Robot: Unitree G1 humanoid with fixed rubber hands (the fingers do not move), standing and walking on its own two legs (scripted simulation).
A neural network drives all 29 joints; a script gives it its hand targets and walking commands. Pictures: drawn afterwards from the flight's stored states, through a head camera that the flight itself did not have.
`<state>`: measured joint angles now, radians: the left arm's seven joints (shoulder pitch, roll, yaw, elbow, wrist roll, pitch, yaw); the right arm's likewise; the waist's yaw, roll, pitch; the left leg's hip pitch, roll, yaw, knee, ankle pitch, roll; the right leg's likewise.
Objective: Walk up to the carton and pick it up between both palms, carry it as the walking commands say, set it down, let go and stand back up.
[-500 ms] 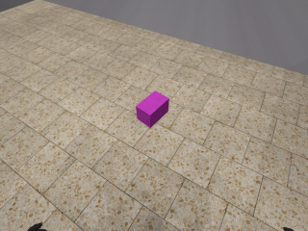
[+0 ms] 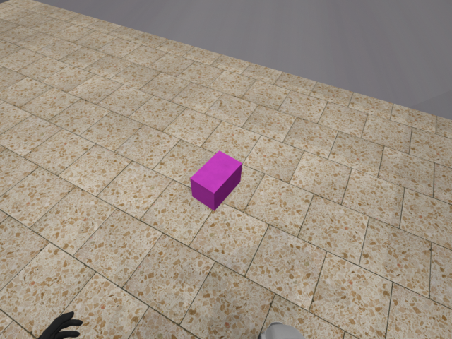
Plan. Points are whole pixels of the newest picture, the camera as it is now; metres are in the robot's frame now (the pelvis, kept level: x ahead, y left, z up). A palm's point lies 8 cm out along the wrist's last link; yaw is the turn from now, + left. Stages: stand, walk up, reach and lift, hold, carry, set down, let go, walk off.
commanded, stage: walk up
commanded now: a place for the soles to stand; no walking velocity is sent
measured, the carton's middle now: (216, 180) +0.96 +0.01 -0.70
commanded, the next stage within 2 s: none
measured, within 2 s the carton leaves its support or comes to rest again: neither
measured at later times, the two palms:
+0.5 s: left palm (56, 288) +0.25 +0.35 -0.11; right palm (374, 230) +0.34 -0.33 -0.07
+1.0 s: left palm (107, 188) +0.47 +0.29 -0.07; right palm (380, 205) +0.42 -0.39 -0.10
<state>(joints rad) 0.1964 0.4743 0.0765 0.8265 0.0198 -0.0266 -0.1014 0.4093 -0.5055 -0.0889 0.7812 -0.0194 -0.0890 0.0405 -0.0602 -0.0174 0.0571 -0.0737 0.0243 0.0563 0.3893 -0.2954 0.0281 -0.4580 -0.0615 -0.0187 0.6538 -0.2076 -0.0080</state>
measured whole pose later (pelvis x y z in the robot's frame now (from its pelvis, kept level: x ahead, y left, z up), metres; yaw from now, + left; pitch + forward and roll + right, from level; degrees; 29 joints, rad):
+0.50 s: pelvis +0.21 +0.00 -0.02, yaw +0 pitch -1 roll -1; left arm 0.38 0.49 0.08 0.72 0.01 -0.05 -0.07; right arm 0.27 -0.49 -0.08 0.71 -0.02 -0.09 0.04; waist 0.05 -0.01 0.06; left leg -0.41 0.04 0.08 0.57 -0.13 0.04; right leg -0.20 -0.03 -0.03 0.73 -0.44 -0.04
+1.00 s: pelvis +0.36 -0.05 -0.01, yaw +0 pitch -2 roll +0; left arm 0.26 0.47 0.09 0.73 0.01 -0.06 -0.05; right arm 0.38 -0.49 -0.05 0.72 0.00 -0.06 0.00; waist 0.00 0.03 0.07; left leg -0.39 0.04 -0.01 0.97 -0.46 0.03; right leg -0.30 -0.04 -0.07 0.59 -0.26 -0.02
